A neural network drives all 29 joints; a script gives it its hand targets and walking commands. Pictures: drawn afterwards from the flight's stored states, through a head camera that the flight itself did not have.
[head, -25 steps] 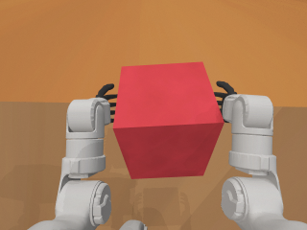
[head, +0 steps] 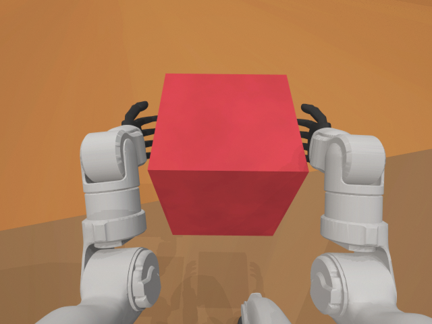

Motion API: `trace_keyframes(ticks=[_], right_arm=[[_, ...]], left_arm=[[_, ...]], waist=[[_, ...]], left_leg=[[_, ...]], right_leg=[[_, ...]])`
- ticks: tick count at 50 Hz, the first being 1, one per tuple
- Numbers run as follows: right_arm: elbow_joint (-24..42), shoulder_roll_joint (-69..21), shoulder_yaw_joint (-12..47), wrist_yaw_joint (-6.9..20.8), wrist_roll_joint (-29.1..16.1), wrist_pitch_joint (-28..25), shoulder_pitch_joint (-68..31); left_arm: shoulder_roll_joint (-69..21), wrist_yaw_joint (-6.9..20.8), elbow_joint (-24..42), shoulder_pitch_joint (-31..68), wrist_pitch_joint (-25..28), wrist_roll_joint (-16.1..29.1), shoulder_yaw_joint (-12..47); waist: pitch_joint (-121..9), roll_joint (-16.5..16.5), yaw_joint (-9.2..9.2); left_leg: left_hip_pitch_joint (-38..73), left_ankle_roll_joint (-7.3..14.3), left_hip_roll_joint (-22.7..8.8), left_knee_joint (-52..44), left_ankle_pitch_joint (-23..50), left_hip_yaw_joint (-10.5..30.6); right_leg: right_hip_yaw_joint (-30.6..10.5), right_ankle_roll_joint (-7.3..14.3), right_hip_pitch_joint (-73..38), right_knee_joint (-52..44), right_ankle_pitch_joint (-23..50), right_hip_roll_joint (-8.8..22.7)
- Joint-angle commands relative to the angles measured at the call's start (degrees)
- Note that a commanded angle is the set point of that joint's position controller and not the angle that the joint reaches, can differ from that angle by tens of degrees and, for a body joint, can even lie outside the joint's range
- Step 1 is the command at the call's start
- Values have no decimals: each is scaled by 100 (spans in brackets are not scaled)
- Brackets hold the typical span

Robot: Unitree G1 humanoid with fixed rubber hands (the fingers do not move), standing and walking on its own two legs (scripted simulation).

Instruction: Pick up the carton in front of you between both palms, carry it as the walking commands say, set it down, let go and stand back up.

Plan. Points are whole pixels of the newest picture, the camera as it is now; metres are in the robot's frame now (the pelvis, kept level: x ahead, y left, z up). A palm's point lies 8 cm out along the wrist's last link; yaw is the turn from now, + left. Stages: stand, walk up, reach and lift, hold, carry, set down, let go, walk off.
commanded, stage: carry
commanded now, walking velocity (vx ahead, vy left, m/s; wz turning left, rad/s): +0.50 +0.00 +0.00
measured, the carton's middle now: (224, 162) +0.40 -0.04 +0.09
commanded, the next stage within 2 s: none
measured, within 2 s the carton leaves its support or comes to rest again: neither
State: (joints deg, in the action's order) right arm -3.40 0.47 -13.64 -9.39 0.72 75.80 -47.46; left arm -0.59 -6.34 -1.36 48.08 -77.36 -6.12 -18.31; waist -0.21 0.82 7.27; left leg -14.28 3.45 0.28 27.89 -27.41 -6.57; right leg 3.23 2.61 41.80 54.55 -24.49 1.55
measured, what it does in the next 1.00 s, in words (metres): climbs: right foot 0.03 m higher, then left foot 0.05 m higher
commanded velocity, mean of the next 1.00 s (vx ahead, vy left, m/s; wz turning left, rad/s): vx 0.50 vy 0.00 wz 0.00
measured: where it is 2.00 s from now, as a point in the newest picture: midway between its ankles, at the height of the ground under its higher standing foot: (191, 124)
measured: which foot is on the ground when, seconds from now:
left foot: down 0.00-0.10, up 0.12-0.44, down 0.46-0.84, up 0.86-1.00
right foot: up 0.00-0.06, down 0.08-0.46, up 0.48-0.82, down 0.84-1.00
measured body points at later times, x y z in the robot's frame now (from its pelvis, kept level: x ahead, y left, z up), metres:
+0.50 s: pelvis +0.34 +0.00 +0.03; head +0.35 +0.00 +0.48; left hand +0.72 +0.17 +0.20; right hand +0.73 -0.13 +0.20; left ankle +0.46 +0.09 -0.66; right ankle +0.19 -0.10 -0.67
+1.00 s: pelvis +0.65 -0.03 +0.10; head +0.67 -0.03 +0.55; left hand +1.02 +0.16 +0.25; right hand +1.05 -0.14 +0.25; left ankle +0.58 +0.08 -0.52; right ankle +0.69 -0.10 -0.62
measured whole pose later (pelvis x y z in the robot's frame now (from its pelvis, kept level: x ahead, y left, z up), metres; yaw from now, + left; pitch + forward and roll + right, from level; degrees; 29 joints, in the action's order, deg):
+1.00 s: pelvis +0.65 -0.03 +0.10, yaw +1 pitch +4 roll +0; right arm -10.8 1.7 -15.9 -7.0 4.2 77.5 -49.4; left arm 0.1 -8.2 -8.1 46.4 -77.1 -4.3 -13.5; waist -2.3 -0.1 -5.1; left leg -32.7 2.1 0.3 75.1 -26.7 -0.5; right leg 7.5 3.1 23.3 34.5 -24.2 -1.3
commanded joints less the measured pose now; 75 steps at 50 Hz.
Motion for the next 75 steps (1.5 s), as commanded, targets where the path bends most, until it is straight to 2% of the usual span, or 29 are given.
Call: trace_keyframes(ticks=[1,3,4,5,6,9,14,20,23,24,25,26,29,35,39,41,42,43,44,45,48,55,58,61,62,63,64,67,75], right_arm=[[538,-6303,3571,1672,-2842,-21,-4810],[119,-6263,3477,1697,-2694,13,-4532],[-23,-6153,3409,1709,-2600,28,-4569],[-158,-6217,3296,1730,-2532,59,-4575],[-257,-6175,3215,1746,-2390,44,-4568],[-299,-6203,2915,1621,-2100,-21,-4323],[84,-5732,2655,1232,-1617,-59,-4211],[-314,-5435,2694,1138,-1332,43,-3831],[-760,-5636,2689,1252,-1413,3,-3640],[-793,-5721,2707,1305,-1487,-40,-3546],[-669,-5776,2789,1346,-1601,-131,-3821],[-408,-6066,2975,1404,-1835,-126,-4068],[615,-6653,3467,1532,-2620,-160,-5108],[1135,-6646,3674,1651,-3114,-131,-5370],[596,-6376,3547,1677,-2879,-30,-4903],[192,-6295,3459,1694,-2730,12,-4635],[0,-6245,3408,1703,-2637,36,-4530],[-114,-6170,3313,1723,-2561,62,-4599],[-210,-6237,3213,1747,-2459,72,-4647],[-357,-6217,3142,1735,-2318,49,-4576],[-322,-6127,2803,1568,-2009,0,-4274],[-45,-5493,2581,1132,-1392,8,-4090],[-386,-5456,2617,1151,-1298,45,-3799],[-763,-5629,2646,1257,-1348,34,-3662],[-864,-5707,2657,1313,-1453,6,-3573],[-840,-5774,2682,1369,-1506,-62,-3586],[-736,-5946,2792,1431,-1696,-100,-3791],[223,-6522,3234,1568,-2411,-128,-4850],[693,-6567,3440,1677,-2872,-70,-4722]], left_arm=[[-5161,863,-140,3609,116,1781,3285],[-5212,947,-512,3498,105,1819,3287],[-5284,1000,-734,3327,118,1879,3259],[-5234,1038,-833,3379,165,1880,3246],[-5462,1085,-816,3457,183,2021,3303],[-6205,1257,-11,4636,204,2876,3795],[-6530,1359,629,5395,219,3540,3964],[-6247,1398,-111,4747,125,3284,3712],[-6266,1440,-575,4436,129,3085,3546],[-6248,1457,-617,4447,144,2956,3478],[-6349,1485,-612,4451,135,2872,3424],[-6276,1443,-492,4648,171,2789,3463],[-6041,1222,-302,4284,208,2456,3223],[-5447,855,153,3938,244,1925,3145],[-5234,856,-51,3739,131,1829,3286],[-5275,936,-389,3627,101,1866,3317],[-5289,982,-628,3511,104,1909,3285],[-5329,1033,-769,3404,132,1952,3268],[-5404,1068,-774,3578,174,1998,3289],[-5605,1123,-635,3753,148,2218,3385],[-6325,1273,101,4874,191,3038,3834],[-6438,1372,433,5283,145,3535,3858],[-6320,1406,-114,4832,134,3332,3708],[-6302,1439,-575,4475,149,3108,3552],[-6263,1434,-676,4400,164,2975,3489],[-6266,1448,-674,4404,161,2887,3414],[-6254,1442,-672,4457,168,2809,3445],[-6116,1237,-362,4400,214,2543,3314],[-5675,790,22,3689,218,2002,3323]], waist=[[-2630,746,-396],[-3017,404,-861],[-3508,79,-1195],[-4019,-1435,-1295],[-3488,-1703,-1353],[-2842,-3,-1220],[-2764,-509,-1095],[-2299,-851,-1149],[-3128,-739,-237],[-3770,-93,115],[-3955,1716,12],[-3574,1401,-120],[-2992,-66,-205],[-2903,438,-278],[-2642,726,-339],[-2845,498,-736],[-3292,238,-995],[-3809,-591,-1330],[-3641,-1917,-1321],[-3283,-1274,-1281],[-2875,-36,-1218],[-2558,-565,-1175],[-2354,-876,-1134],[-2818,-840,-475],[-3252,-574,-155],[-3675,530,-16],[-3123,1453,-167],[-2868,76,-271],[-2880,598,-228]], left_leg=[[1117,714,-1296,-649,2472,1021],[417,357,-1037,702,4152,261],[-385,71,-892,1815,3732,60],[-1903,-307,-213,3569,1872,70],[-3162,-333,428,4710,-429,523],[-3709,-140,-182,5469,62,877],[-3638,-101,-270,4547,242,571],[-2224,-61,17,1807,595,-385],[1153,287,622,824,1017,-864],[2814,657,-415,519,-77,953],[3523,1516,-1825,-515,21,4437],[3411,1730,-1932,-764,929,4871],[2506,1210,-1620,-99,2737,3162],[2172,1102,-1472,-570,1810,2083],[1236,753,-1308,-701,2276,1072],[663,476,-1148,294,3739,430],[125,185,-956,1306,4266,81],[-1145,-165,-540,2804,2820,-27],[-2774,-319,364,4040,-266,305],[-3384,-223,220,5121,-493,786],[-3614,-118,-197,5103,154,925],[-2811,-174,-223,2388,526,347],[-1671,-82,142,1158,1265,-308],[391,149,586,219,1594,-888],[1830,196,287,291,1314,-497],[2943,797,-1036,-78,-306,2164],[3031,1251,-1838,-816,1395,4286],[2503,1190,-1780,-254,3606,3109],[2317,885,-1408,-497,4105,1616]], right_leg=[[706,44,-1459,-1346,322,-334],[1204,225,-3660,-2082,830,-746],[358,435,-5142,-2084,556,-266],[-3002,1284,-6204,-2830,-495,1481],[-4507,1647,-6221,-3609,183,1774],[-2808,1292,-5395,-2837,2312,1522],[-2016,1080,-4976,-3316,1384,1342],[-642,792,-4247,-3539,2524,1073],[389,250,-3276,-1386,5135,778],[388,-78,-2033,100,3545,565],[138,-280,-459,1551,-34,-461],[-498,-173,280,2746,-647,-538],[-611,24,699,2884,-300,-36],[-163,14,482,792,-292,84],[594,27,-1183,-1200,329,-235],[1238,159,-2992,-1979,816,-704],[938,340,-4453,-2058,808,-616],[-1526,823,-5698,-2630,-727,717],[-4162,1555,-6320,-3371,63,1732],[-4196,1656,-6201,-3286,894,1843],[-2606,1162,-5386,-2823,2408,1436],[-1341,948,-4549,-3510,1846,1218],[-623,627,-4206,-3450,2662,1029],[295,242,-3977,-1833,4976,805],[427,37,-3220,-733,4310,716],[330,-238,-1668,700,2665,250],[-11,-308,-231,1859,-361,-596],[-542,-31,362,2554,-134,-51],[-48,-120,74,-393,822,59]])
